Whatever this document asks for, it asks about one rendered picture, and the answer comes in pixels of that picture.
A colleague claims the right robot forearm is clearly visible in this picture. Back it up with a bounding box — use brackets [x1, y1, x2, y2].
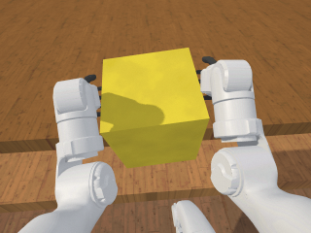
[200, 59, 278, 176]

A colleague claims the robot right thigh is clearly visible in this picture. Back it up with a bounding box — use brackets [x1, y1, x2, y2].
[171, 200, 216, 233]

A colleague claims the carton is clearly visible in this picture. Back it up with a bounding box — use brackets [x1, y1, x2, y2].
[99, 48, 210, 169]

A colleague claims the robot left hand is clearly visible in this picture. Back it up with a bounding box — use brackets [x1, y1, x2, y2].
[84, 74, 102, 117]

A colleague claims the left robot forearm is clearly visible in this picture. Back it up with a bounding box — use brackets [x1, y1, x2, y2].
[52, 78, 104, 200]

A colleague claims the right robot upper arm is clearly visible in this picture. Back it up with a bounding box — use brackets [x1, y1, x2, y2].
[210, 146, 311, 233]

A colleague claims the left robot upper arm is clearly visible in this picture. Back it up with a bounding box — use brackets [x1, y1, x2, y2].
[18, 161, 118, 233]

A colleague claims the robot right hand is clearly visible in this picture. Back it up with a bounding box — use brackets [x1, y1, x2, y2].
[195, 56, 217, 100]

